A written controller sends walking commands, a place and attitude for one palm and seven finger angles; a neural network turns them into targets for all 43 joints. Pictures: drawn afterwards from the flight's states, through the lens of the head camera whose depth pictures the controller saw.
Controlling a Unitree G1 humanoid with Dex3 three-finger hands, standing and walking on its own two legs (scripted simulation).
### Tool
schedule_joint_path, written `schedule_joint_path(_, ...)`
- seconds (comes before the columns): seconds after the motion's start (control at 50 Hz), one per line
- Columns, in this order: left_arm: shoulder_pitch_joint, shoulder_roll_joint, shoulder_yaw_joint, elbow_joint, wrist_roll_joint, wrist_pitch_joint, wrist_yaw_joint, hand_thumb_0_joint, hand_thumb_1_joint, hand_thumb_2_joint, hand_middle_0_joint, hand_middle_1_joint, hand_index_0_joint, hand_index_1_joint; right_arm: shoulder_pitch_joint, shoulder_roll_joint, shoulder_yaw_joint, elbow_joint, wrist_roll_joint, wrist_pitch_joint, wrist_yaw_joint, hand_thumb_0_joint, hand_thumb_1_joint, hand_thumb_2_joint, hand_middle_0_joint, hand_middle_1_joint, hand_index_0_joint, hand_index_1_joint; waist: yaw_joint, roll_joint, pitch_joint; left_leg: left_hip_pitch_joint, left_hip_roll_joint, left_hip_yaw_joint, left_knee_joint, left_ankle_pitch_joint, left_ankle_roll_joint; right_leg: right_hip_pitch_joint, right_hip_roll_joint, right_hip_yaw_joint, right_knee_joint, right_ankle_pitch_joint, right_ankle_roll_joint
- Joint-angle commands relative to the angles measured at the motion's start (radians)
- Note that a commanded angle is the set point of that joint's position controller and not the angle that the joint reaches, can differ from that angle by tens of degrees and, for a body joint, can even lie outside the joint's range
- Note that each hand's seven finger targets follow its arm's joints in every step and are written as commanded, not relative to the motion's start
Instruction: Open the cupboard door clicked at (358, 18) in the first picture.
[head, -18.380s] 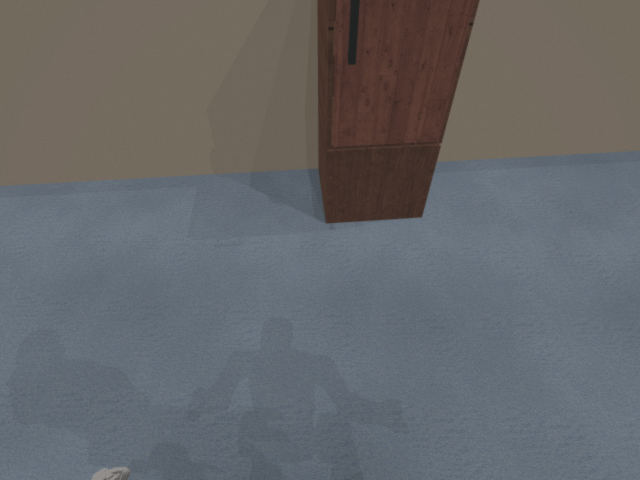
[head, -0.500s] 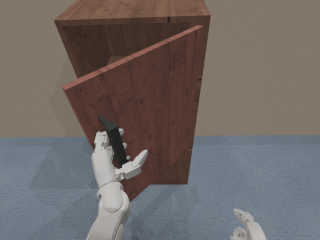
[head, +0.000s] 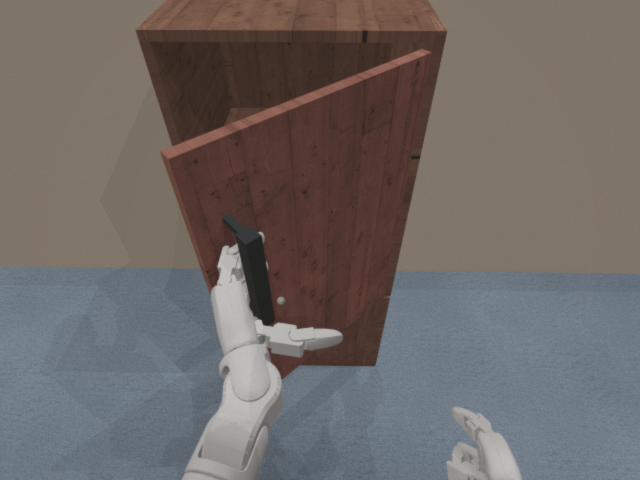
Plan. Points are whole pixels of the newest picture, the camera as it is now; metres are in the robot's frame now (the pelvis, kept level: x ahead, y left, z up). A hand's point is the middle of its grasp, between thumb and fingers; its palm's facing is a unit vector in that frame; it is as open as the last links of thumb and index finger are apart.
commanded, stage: slide the hand sideways off the handle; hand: left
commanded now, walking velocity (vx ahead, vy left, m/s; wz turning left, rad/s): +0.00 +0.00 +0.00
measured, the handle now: (249, 274) +0.35 +0.12 +0.09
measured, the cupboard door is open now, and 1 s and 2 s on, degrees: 42 44 44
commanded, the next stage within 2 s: draw the hand back to the body in 1.24 s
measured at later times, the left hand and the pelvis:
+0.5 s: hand (278, 326) +0.27 +0.07 +0.09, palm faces -0.04 -1.00 +0.00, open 16.1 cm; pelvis +0.00 +0.01 +0.00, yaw -2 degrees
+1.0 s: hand (234, 366) +0.23 +0.12 +0.08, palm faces +0.01 -1.00 -0.05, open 16.1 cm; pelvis +0.02 -0.02 -0.01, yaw +0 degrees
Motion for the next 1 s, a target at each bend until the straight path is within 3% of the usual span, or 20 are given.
schedule_joint_path(0.0,-0.3,-0.082,0.008,-0.192,0.025,-0.037,0.048,0.0,-0.5,0.3,-0.15,-0.3,-0.15,-0.3,-0.143,-0.092,-0.033,-0.159,0.001,-0.035,-0.007,0.0,-0.9,-0.9,0.2,0.3,0.2,0.3,-0.004,-0.079,-0.133,0.045,-0.026,-0.015,-0.111,0.089,0.017,0.02,0.015,0.007,-0.137,0.032,-0.021)
schedule_joint_path(0.02,-0.295,-0.08,0.015,-0.194,0.021,-0.033,0.051,0.0,-0.5,0.3,-0.15,-0.3,-0.15,-0.3,-0.146,-0.094,-0.032,-0.162,0.0,-0.034,-0.006,0.0,-0.9,-0.9,0.2,0.3,0.2,0.3,0.003,-0.082,-0.147,0.04,-0.028,-0.014,-0.111,0.083,0.018,0.021,0.017,0.007,-0.132,0.026,-0.02)
schedule_joint_path(0.04,-0.278,0.007,-0.181,-0.19,0.109,-0.085,-0.162,0.0,-0.5,0.3,-0.15,-0.3,-0.15,-0.3,-0.056,-0.125,-0.03,-0.123,0.005,-0.028,-0.003,0.0,-0.9,-0.9,0.2,0.3,0.2,0.3,-0.086,-0.154,-0.096,0.064,-0.02,-0.017,-0.102,0.114,0.032,-0.026,0.014,0.041,-0.116,0.102,-0.017)
schedule_joint_path(0.06,-0.328,0.075,-0.106,-0.245,0.069,-0.137,-0.278,0.0,-0.5,0.3,-0.15,-0.3,-0.15,-0.3,-0.048,-0.124,-0.036,-0.162,0.014,-0.033,-0.013,0.0,-0.9,-0.9,0.2,0.3,0.2,0.3,-0.06,-0.11,-0.147,0.061,-0.024,-0.011,-0.093,0.128,0.04,-0.007,0.012,0.038,-0.102,0.141,-0.02)
schedule_joint_path(0.08,-0.354,0.11,-0.106,-0.29,0.05,-0.173,-0.367,0.0,-0.5,0.3,-0.15,-0.3,-0.15,-0.3,-0.046,-0.127,-0.033,-0.174,0.018,-0.043,-0.023,0.0,-0.9,-0.9,0.2,0.3,0.2,0.3,-0.052,-0.051,-0.199,0.087,-0.028,-0.008,-0.088,0.138,0.043,0.013,0.01,0.045,-0.088,0.167,-0.022)
schedule_joint_path(0.12,-0.325,0.113,-0.113,-0.277,-0.028,-0.201,-0.522,0.0,-0.5,0.3,-0.15,-0.3,-0.15,-0.3,-0.039,-0.127,-0.024,-0.194,0.041,-0.068,-0.033,0.0,-0.9,-0.9,0.2,0.3,0.2,0.3,-0.054,-0.014,-0.19,0.1,-0.029,-0.017,-0.093,0.117,0.04,0.006,0.014,0.037,-0.083,0.153,-0.025)
schedule_joint_path(0.16,-0.32,0.095,-0.055,-0.252,-0.142,-0.181,-0.583,0.0,-0.5,0.3,-0.15,-0.3,-0.15,-0.3,-0.062,-0.124,-0.01,-0.212,0.064,-0.095,-0.044,0.0,-0.9,-0.9,0.2,0.3,0.2,0.3,-0.044,-0.012,-0.153,0.074,-0.03,-0.027,-0.109,0.041,0.031,-0.005,0.025,0.023,-0.103,0.075,-0.021)
schedule_joint_path(0.2,-0.296,0.086,-0.002,-0.218,-0.207,-0.151,-0.571,0.0,-0.5,0.3,-0.15,-0.3,-0.15,-0.3,-0.077,-0.127,-0.003,-0.217,0.074,-0.123,-0.046,0.0,-0.9,-0.9,0.2,0.3,0.2,0.3,-0.029,-0.073,-0.117,0.042,-0.03,-0.044,-0.131,-0.025,0.023,-0.008,0.03,0.009,-0.116,0.005,-0.016)
schedule_joint_path(0.22,-0.252,0.095,0.026,-0.211,-0.217,-0.139,-0.555,0.0,-0.5,0.3,-0.15,-0.3,-0.15,-0.3,-0.078,-0.131,-0.005,-0.219,0.075,-0.132,-0.045,0.0,-0.9,-0.9,0.2,0.3,0.2,0.3,-0.016,-0.081,-0.109,0.037,-0.029,-0.04,-0.137,-0.033,0.022,-0.01,0.029,0.009,-0.121,-0.008,-0.012)
schedule_joint_path(0.26,-0.218,0.105,0.045,-0.259,-0.201,-0.135,-0.515,0.0,-0.5,0.3,-0.15,-0.3,-0.15,-0.3,-0.07,-0.131,-0.009,-0.227,0.071,-0.147,-0.033,0.0,-0.9,-0.9,0.2,0.3,0.2,0.3,-0.002,-0.083,-0.15,0.049,-0.027,-0.038,-0.144,-0.002,0.019,0.01,0.029,0.004,-0.109,0.014,-0.013)
schedule_joint_path(0.3,-0.125,0.135,0.059,-0.3,-0.167,-0.137,-0.481,0.0,-0.5,0.3,-0.15,-0.3,-0.15,-0.3,-0.058,-0.132,-0.013,-0.236,0.065,-0.157,-0.016,0.0,-0.9,-0.9,0.2,0.3,0.2,0.3,0.018,-0.042,-0.165,0.05,-0.023,-0.032,-0.142,0.045,0.017,0.03,0.027,0.004,-0.092,0.051,-0.017)
schedule_joint_path(0.36,-0.076,0.13,0.043,-0.348,-0.136,-0.143,-0.459,0.0,-0.5,0.3,-0.15,-0.3,-0.15,-0.3,-0.046,-0.131,-0.014,-0.248,0.059,-0.16,-0.001,0.0,-0.9,-0.9,0.2,0.3,0.2,0.3,0.006,-0.06,-0.145,0.045,-0.017,-0.021,-0.135,0.064,0.018,0.018,0.028,0.003,-0.088,0.068,-0.015)
schedule_joint_path(0.46,0.033,0.193,0.108,-0.394,-0.127,-0.142,-0.451,0.0,-0.5,0.3,-0.15,-0.3,-0.15,-0.3,-0.043,-0.131,-0.016,-0.263,0.053,-0.155,-0.001,0.0,-0.9,-0.9,0.2,0.3,0.2,0.3,0.018,-0.074,-0.132,0.025,-0.017,-0.002,-0.126,0.061,0.024,0.033,0.03,0.018,-0.097,0.068,-0.013)
schedule_joint_path(0.5,0.098,0.209,0.13,-0.417,-0.133,-0.14,-0.459,0.0,-0.5,0.3,-0.15,-0.3,-0.15,-0.3,-0.042,-0.132,-0.016,-0.272,0.054,-0.149,-0.001,0.0,-0.9,-0.9,0.2,0.3,0.2,0.3,0.029,-0.07,-0.135,0.015,-0.02,0.005,-0.124,0.083,0.024,0.06,0.029,0.022,-0.097,0.092,-0.015)
schedule_joint_path(0.6,0.21,0.232,0.159,-0.504,-0.153,-0.15,-0.479,0.0,-0.5,0.3,-0.15,-0.3,-0.15,-0.3,-0.028,-0.13,-0.02,-0.281,0.056,-0.153,-0.005,0.0,-0.9,-0.9,0.2,0.3,0.2,0.3,0.015,-0.075,-0.129,0.011,-0.023,0.014,-0.097,0.125,0.027,0.066,0.031,0.029,-0.092,0.164,-0.007)
schedule_joint_path(0.66,0.247,0.221,0.141,-0.575,-0.162,-0.172,-0.5,0.0,-0.5,0.3,-0.15,-0.3,-0.15,-0.3,-0.015,-0.129,-0.023,-0.29,0.054,-0.166,-0.007,0.0,-0.9,-0.9,0.2,0.3,0.2,0.3,0.005,-0.049,-0.143,0.017,-0.029,0.017,-0.073,0.153,0.029,0.056,0.029,0.032,-0.073,0.22,-0.002)
schedule_joint_path(0.7,0.321,0.258,0.182,-0.564,-0.173,-0.184,-0.517,0.0,-0.5,0.3,-0.15,-0.3,-0.15,-0.3,0.002,-0.133,-0.028,-0.281,0.056,-0.173,-0.011,0.0,-0.9,-0.9,0.2,0.3,0.2,0.3,0.003,-0.088,-0.143,0.0,-0.03,0.015,-0.057,0.165,0.031,0.065,0.031,0.039,-0.072,0.244,0.002)
schedule_joint_path(0.82,0.375,0.293,0.214,-0.616,-0.209,-0.229,-0.591,0.0,-0.5,0.3,-0.15,-0.3,-0.15,-0.3,0.015,-0.138,-0.032,-0.287,0.062,-0.202,-0.022,0.0,-0.9,-0.9,0.2,0.3,0.2,0.3,-0.006,-0.049,-0.131,-0.041,-0.041,0.013,-0.016,0.145,0.032,0.037,0.023,0.06,-0.059,0.242,0.01)
schedule_joint_path(0.86,0.402,0.325,0.263,-0.601,-0.229,-0.239,-0.612,0.0,-0.5,0.3,-0.15,-0.3,-0.15,-0.3,0.023,-0.141,-0.036,-0.28,0.065,-0.212,-0.029,0.0,-0.9,-0.9,0.2,0.3,0.2,0.3,-0.003,-0.079,-0.141,-0.057,-0.043,0.01,0.001,0.143,0.031,0.043,0.019,0.076,-0.061,0.249,0.015)
schedule_joint_path(0.98,0.471,0.364,0.345,-0.578,-0.29,-0.248,-0.681,0.0,-0.5,0.3,-0.15,-0.3,-0.15,-0.3,0.025,-0.146,-0.037,-0.276,0.075,-0.235,-0.043,0.0,-0.9,-0.9,0.2,0.3,0.2,0.3,0.006,-0.083,-0.143,-0.1,-0.049,0.005,0.032,0.136,0.024,0.058,0.001,0.112,-0.063,0.28,0.031)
